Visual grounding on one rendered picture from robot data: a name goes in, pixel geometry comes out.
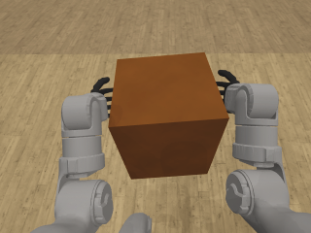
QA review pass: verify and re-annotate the robot right upper arm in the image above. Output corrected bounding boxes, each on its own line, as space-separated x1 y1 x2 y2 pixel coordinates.
225 169 311 233

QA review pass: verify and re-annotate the carton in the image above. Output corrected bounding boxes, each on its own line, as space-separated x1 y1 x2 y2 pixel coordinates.
108 52 229 180

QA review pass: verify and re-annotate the left robot hand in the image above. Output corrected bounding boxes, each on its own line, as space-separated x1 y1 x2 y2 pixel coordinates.
90 77 114 117

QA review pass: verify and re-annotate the robot left thigh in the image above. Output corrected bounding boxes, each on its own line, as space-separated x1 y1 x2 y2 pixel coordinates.
119 213 152 233

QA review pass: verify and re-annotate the robot left upper arm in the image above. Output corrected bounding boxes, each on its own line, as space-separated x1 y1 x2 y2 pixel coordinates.
30 180 114 233

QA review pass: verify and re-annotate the left robot forearm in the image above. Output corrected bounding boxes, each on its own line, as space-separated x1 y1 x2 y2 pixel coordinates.
54 92 109 218

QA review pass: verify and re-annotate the right robot hand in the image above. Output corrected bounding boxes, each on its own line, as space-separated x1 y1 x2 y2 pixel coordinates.
216 70 240 114

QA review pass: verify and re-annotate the right robot forearm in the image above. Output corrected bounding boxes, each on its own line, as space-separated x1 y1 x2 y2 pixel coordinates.
225 83 290 203

